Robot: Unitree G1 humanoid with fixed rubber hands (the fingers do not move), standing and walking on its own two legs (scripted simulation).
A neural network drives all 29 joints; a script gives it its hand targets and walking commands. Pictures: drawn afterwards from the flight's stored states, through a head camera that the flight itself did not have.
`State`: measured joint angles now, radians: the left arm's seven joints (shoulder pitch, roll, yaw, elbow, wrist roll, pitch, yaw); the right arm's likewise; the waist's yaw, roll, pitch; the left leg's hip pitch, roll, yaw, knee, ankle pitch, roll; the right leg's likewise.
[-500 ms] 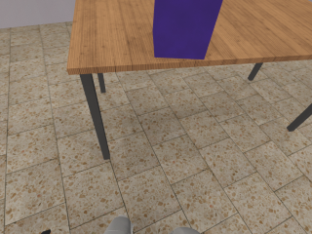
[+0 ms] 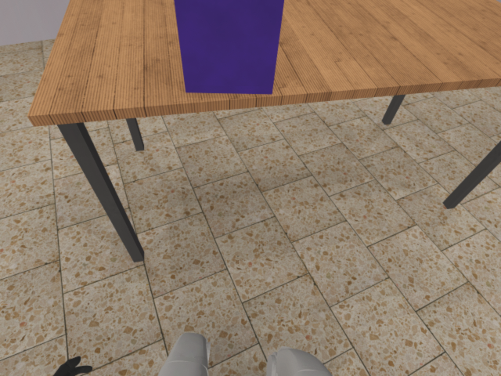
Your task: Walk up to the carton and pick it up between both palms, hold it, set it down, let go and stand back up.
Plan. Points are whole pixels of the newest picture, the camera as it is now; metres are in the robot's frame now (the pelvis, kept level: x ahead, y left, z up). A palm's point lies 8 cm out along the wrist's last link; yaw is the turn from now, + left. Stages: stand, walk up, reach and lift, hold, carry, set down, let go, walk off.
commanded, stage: walk up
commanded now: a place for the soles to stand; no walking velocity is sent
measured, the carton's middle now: (229, 17) +0.79 +0.08 +0.18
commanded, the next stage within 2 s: none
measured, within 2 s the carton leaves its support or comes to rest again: neither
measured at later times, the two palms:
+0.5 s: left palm out of the picture +0.10 +0.32 -0.12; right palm out of the picture +0.11 -0.31 -0.05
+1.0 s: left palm out of the picture +0.10 +0.32 -0.10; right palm (450, 374) +0.15 -0.30 -0.07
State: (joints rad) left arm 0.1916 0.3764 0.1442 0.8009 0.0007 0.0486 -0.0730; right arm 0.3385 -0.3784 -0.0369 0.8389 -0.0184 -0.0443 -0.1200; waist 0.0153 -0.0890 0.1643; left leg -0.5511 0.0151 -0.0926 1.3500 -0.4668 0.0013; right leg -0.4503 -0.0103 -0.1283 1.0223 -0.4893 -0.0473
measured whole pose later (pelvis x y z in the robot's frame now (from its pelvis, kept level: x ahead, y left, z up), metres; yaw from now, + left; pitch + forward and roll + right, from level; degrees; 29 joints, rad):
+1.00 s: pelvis +0.06 +0.00 +0.01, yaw +7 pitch -2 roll -1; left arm 0.19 0.38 0.12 0.90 0.00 0.00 -0.03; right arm 0.34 -0.36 -0.04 0.84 -0.03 -0.06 -0.06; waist 0.02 -0.04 0.07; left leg -0.49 0.00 -0.09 0.92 -0.39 -0.02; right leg -0.40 -0.06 -0.11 0.94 -0.56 -0.02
